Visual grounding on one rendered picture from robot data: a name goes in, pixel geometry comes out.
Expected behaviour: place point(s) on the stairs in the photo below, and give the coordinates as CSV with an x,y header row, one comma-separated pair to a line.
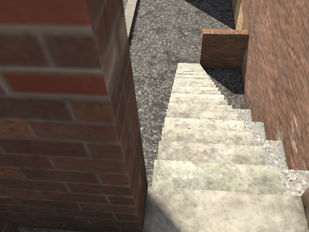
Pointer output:
x,y
204,145

